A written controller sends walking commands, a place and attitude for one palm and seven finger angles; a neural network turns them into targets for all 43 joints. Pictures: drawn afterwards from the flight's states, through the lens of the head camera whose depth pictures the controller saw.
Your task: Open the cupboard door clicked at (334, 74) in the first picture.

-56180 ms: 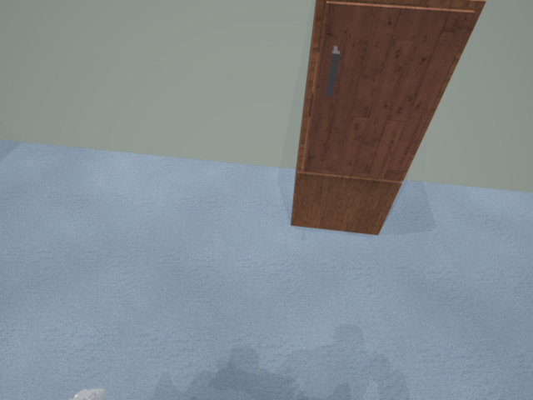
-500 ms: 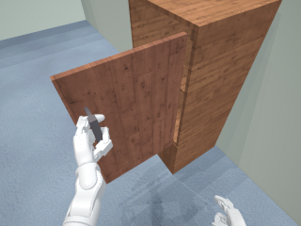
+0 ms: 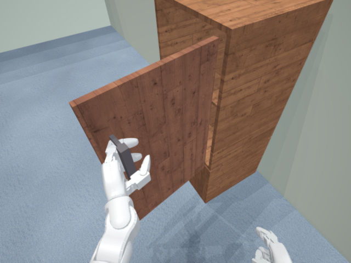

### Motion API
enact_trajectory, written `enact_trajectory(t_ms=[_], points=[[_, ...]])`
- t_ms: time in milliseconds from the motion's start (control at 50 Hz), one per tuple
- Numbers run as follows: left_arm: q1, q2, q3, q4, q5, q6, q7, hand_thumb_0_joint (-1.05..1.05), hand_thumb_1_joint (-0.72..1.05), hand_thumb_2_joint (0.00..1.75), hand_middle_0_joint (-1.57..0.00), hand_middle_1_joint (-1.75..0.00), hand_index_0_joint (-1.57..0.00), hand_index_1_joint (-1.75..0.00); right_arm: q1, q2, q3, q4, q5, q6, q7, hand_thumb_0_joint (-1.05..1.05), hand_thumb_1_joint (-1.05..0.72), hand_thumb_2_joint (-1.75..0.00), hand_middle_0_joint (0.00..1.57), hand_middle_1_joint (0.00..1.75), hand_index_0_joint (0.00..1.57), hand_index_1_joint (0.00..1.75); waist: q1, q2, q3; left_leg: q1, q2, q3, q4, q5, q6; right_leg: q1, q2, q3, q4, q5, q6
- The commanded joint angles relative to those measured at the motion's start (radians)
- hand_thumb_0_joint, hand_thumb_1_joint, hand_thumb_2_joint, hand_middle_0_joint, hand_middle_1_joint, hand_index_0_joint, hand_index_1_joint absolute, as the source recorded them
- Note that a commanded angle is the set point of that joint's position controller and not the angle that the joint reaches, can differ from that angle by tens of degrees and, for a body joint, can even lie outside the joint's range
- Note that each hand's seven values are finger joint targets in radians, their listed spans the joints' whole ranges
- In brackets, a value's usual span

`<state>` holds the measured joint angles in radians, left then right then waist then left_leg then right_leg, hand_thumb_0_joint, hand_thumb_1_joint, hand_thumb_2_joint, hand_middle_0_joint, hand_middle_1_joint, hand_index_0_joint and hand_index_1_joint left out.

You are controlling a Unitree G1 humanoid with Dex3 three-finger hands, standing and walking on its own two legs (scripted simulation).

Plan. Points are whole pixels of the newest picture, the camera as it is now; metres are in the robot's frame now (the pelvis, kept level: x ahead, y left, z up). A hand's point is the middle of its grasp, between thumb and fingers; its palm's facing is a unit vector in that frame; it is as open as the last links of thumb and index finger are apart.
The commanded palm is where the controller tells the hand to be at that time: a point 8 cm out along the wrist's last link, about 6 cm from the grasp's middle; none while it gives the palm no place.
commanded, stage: open thumb and fingers to let go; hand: left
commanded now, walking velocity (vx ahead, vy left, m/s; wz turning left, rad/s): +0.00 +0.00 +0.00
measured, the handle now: (123, 159) +0.33 +0.14 +0.07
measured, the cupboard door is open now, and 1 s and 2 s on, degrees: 100 100 100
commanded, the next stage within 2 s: slide the hand sideways off the handle in 0.56 s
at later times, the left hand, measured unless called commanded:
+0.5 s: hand (139, 170) +0.30 +0.10 +0.08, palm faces +0.31 -0.95 +0.01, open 14.8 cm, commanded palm +0.26 +0.15 +0.07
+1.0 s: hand (131, 184) +0.27 +0.11 +0.08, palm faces -0.14 -0.99 +0.02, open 16.2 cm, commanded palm +0.25 +0.17 +0.07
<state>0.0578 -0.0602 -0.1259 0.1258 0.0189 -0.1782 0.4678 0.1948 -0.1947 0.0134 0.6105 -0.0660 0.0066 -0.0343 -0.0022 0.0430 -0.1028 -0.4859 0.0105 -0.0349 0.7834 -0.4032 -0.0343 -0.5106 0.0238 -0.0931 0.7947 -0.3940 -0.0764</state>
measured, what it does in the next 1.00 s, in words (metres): stands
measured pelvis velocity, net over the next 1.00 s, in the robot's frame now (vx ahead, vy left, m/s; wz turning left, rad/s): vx -0.02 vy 0.04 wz -0.03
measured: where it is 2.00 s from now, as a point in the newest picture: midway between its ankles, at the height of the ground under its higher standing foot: outside the picture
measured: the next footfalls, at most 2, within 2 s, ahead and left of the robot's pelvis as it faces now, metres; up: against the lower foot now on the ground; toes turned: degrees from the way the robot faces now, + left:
none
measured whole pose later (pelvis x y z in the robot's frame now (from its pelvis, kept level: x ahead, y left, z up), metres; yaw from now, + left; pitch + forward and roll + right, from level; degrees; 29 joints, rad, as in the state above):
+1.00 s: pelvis -0.02 +0.04 +0.00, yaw -2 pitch +5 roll +0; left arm 0.04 0.07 -0.14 0.12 -0.11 -0.19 0.00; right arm 0.25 -0.22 0.05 0.54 0.00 -0.09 -0.03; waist 0.00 0.04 -0.07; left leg -0.51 -0.02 0.01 0.83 -0.40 0.03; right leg -0.53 -0.01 -0.05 0.82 -0.37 -0.02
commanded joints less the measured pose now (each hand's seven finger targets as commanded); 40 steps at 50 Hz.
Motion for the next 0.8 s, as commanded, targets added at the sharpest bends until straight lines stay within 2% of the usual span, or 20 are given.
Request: enact_trajectory(t_ms=[0,20,60,120,160,260,280,300,340,380,500,520,620,640,660,680,700,720,740,780], points=[[-0.219,0.009,0.013,-0.195,0.012,-0.061,-0.005,0.00,-0.08,0.48,-0.33,-1.24,-0.33,-1.24,-0.087,-0.081,-0.028,-0.155,0.007,-0.048,-0.005,0.00,-0.90,-0.90,0.20,0.30,0.20,0.30,-0.005,-0.158,-0.179,0.002,-0.030,0.020,-0.061,0.175,0.046,0.184,-0.077,0.145,-0.191,0.305,0.080],[-0.233,0.001,0.005,-0.208,0.011,-0.062,-0.003,0.00,-0.15,0.45,-0.32,-1.24,-0.32,-1.24,-0.093,-0.080,-0.028,-0.160,0.005,-0.050,-0.003,0.00,-0.90,-0.90,0.20,0.30,0.20,0.30,-0.005,-0.125,-0.180,0.006,-0.031,0.025,-0.063,0.172,0.046,0.179,-0.078,0.144,-0.188,0.298,0.079],[-0.225,0.000,0.004,-0.218,0.019,-0.065,0.004,0.00,-0.29,0.39,-0.32,-1.22,-0.32,-1.22,-0.089,-0.077,-0.029,-0.163,0.006,-0.049,-0.001,0.00,-0.90,-0.90,0.20,0.30,0.20,0.30,0.002,-0.115,-0.197,0.017,-0.030,0.026,-0.065,0.184,0.045,0.182,-0.071,0.132,-0.177,0.303,0.072],[-0.203,-0.006,0.003,-0.202,0.022,-0.060,0.011,0.00,-0.50,0.30,-0.30,-1.20,-0.30,-1.20,-0.093,-0.078,-0.028,-0.167,0.006,-0.047,0.003,0.00,-0.90,-0.90,0.20,0.30,0.20,0.30,0.002,-0.130,-0.171,0.012,-0.028,0.027,-0.070,0.177,0.046,0.165,-0.064,0.118,-0.178,0.273,0.067],[-0.268,0.000,0.000,-0.216,0.026,-0.064,0.014,0.00,-0.50,0.30,-0.30,-1.20,-0.30,-1.20,-0.096,-0.078,-0.027,-0.164,0.005,-0.047,0.001,0.00,-0.90,-0.90,0.20,0.30,0.20,0.30,-0.007,-0.122,-0.166,0.014,-0.029,0.027,-0.068,0.159,0.047,0.148,-0.065,0.120,-0.184,0.224,0.065],[-0.289,-0.021,-0.019,-0.197,0.035,-0.059,0.029,0.00,-0.50,0.30,-0.26,-0.95,-0.26,-0.95,-0.109,-0.077,-0.025,-0.167,0.006,-0.047,0.002,0.00,-0.90,-0.90,0.20,0.30,0.20,0.30,-0.003,-0.088,-0.155,0.016,-0.027,0.024,-0.073,0.140,0.045,0.112,-0.052,0.097,-0.170,0.161,0.053],[-0.309,-0.029,-0.025,-0.193,0.036,-0.058,0.033,0.00,-0.50,0.30,-0.25,-0.90,-0.25,-0.90,-0.105,-0.078,-0.024,-0.165,0.005,-0.049,0.002,0.00,-0.90,-0.90,0.20,0.30,0.20,0.30,-0.008,-0.095,-0.155,0.019,-0.026,0.022,-0.073,0.145,0.046,0.108,-0.049,0.090,-0.163,0.167,0.052],[-0.279,-0.016,-0.008,-0.175,0.038,-0.054,0.039,0.00,-0.50,0.30,-0.24,-0.85,-0.24,-0.85,-0.105,-0.080,-0.027,-0.164,0.005,-0.047,0.002,0.00,-0.90,-0.90,0.20,0.30,0.20,0.30,0.002,-0.110,-0.167,0.015,-0.024,0.021,-0.073,0.148,0.045,0.115,-0.046,0.089,-0.164,0.163,0.051],[-0.313,-0.045,-0.034,-0.185,0.041,-0.051,0.046,0.00,-0.50,0.30,-0.22,-0.75,-0.22,-0.75,-0.108,-0.077,-0.026,-0.166,0.005,-0.047,0.004,0.00,-0.90,-0.90,0.20,0.30,0.20,0.30,-0.003,-0.096,-0.176,0.023,-0.023,0.021,-0.074,0.156,0.045,0.107,-0.044,0.080,-0.150,0.174,0.050],[-0.321,-0.033,-0.023,-0.175,0.045,-0.047,0.054,0.00,-0.50,0.30,-0.21,-0.65,-0.21,-0.65,-0.105,-0.079,-0.027,-0.163,0.005,-0.045,0.005,0.00,-0.90,-0.90,0.20,0.30,0.20,0.30,-0.003,-0.102,-0.183,0.020,-0.023,0.021,-0.072,0.159,0.044,0.106,-0.041,0.077,-0.145,0.174,0.048],[-0.280,-0.033,-0.013,-0.174,0.043,-0.032,0.066,0.00,-0.50,0.30,-0.16,-0.35,-0.16,-0.35,-0.110,-0.078,-0.026,-0.171,0.006,-0.037,0.006,0.00,-0.90,-0.90,0.20,0.30,0.20,0.30,0.016,-0.098,-0.179,0.012,-0.021,0.020,-0.082,0.161,0.039,0.119,-0.035,0.072,-0.146,0.166,0.042],[-0.309,-0.050,-0.029,-0.184,0.040,-0.033,0.068,0.00,-0.50,0.30,-0.15,-0.30,-0.15,-0.30,-0.116,-0.076,-0.023,-0.170,0.006,-0.038,0.006,0.00,-0.90,-0.90,0.20,0.30,0.20,0.30,0.003,-0.083,-0.167,0.016,-0.020,0.022,-0.082,0.158,0.039,0.105,-0.036,0.068,-0.143,0.162,0.044],[-0.307,-0.049,-0.019,-0.172,0.033,-0.027,0.084,0.00,-0.50,0.30,-0.15,-0.30,-0.15,-0.30,-0.126,-0.077,-0.022,-0.170,0.006,-0.040,0.008,0.00,-0.90,-0.90,0.20,0.30,0.20,0.30,0.014,-0.096,-0.164,0.009,-0.019,0.017,-0.086,0.131,0.037,0.092,-0.031,0.063,-0.144,0.110,0.043],[-0.343,-0.057,-0.030,-0.167,0.036,-0.026,0.086,0.00,-0.50,0.30,-0.15,-0.30,-0.15,-0.30,-0.126,-0.076,-0.020,-0.163,0.006,-0.038,0.008,0.00,-0.90,-0.90,0.20,0.30,0.20,0.30,0.001,-0.088,-0.150,0.009,-0.019,0.015,-0.084,0.125,0.036,0.078,-0.033,0.063,-0.144,0.105,0.043],[-0.326,0.034,-0.213,-0.136,0.141,-0.056,-0.128,0.00,-0.50,0.30,-0.15,-0.30,-0.15,-0.30,-0.054,-0.114,-0.013,-0.131,0.009,-0.039,0.011,0.00,-0.90,-0.90,0.20,0.30,0.20,0.30,-0.075,-0.137,-0.114,0.040,-0.022,0.015,-0.071,0.141,0.055,0.043,-0.033,0.088,-0.124,0.193,0.041],[-0.382,0.122,-0.120,-0.190,0.102,-0.095,-0.241,0.00,-0.50,0.30,-0.15,-0.30,-0.15,-0.30,-0.046,-0.113,-0.022,-0.165,0.019,-0.045,0.002,0.00,-0.90,-0.90,0.20,0.30,0.20,0.30,-0.050,-0.118,-0.175,0.032,-0.026,0.017,-0.062,0.159,0.063,0.074,-0.039,0.088,-0.112,0.240,0.040],[-0.391,0.150,-0.118,-0.220,0.083,-0.118,-0.330,0.00,-0.50,0.30,-0.15,-0.30,-0.15,-0.30,-0.045,-0.118,-0.021,-0.173,0.025,-0.047,-0.006,0.00,-0.90,-0.90,0.20,0.30,0.20,0.30,-0.040,-0.070,-0.217,0.053,-0.028,0.021,-0.062,0.178,0.061,0.103,-0.040,0.094,-0.099,0.268,0.035],[-0.375,0.160,-0.113,-0.222,0.047,-0.129,-0.414,0.00,-0.50,0.30,-0.15,-0.30,-0.15,-0.30,-0.050,-0.116,-0.018,-0.187,0.037,-0.058,-0.011,0.00,-0.90,-0.90,0.20,0.30,0.20,0.30,-0.034,-0.037,-0.218,0.063,-0.030,0.022,-0.065,0.171,0.060,0.102,-0.038,0.095,-0.101,0.261,0.034],[-0.381,0.141,-0.135,-0.201,-0.005,-0.127,-0.499,0.00,-0.50,0.30,-0.15,-0.30,-0.15,-0.30,-0.049,-0.118,-0.008,-0.195,0.050,-0.071,-0.016,0.00,-0.90,-0.90,0.20,0.30,0.20,0.30,-0.047,-0.045,-0.191,0.065,-0.031,0.015,-0.072,0.151,0.061,0.094,-0.035,0.089,-0.108,0.241,0.036],[-0.376,0.115,-0.092,-0.190,-0.127,-0.106,-0.570,0.00,-0.50,0.30,-0.15,-0.30,-0.15,-0.30,-0.073,-0.114,0.001,-0.218,0.075,-0.101,-0.026,0.00,-0.90,-0.90,0.20,0.30,0.20,0.30,-0.034,-0.052,-0.148,0.049,-0.030,0.003,-0.089,0.079,0.054,0.074,-0.025,0.074,-0.132,0.136,0.040]])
